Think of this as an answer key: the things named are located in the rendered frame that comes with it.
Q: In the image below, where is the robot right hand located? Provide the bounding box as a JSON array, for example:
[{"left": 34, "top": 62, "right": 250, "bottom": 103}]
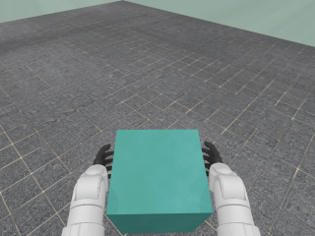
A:
[{"left": 201, "top": 141, "right": 222, "bottom": 177}]

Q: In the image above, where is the carton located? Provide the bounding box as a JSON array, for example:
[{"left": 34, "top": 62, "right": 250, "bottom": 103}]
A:
[{"left": 106, "top": 129, "right": 214, "bottom": 234}]

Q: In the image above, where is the robot left forearm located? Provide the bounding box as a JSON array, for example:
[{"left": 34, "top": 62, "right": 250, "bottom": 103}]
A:
[{"left": 61, "top": 164, "right": 108, "bottom": 236}]

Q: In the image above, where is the robot left hand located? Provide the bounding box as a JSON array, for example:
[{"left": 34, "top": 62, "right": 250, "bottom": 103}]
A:
[{"left": 93, "top": 144, "right": 114, "bottom": 179}]

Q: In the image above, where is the robot right forearm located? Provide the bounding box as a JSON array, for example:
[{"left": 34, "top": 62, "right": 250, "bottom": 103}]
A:
[{"left": 209, "top": 162, "right": 261, "bottom": 236}]

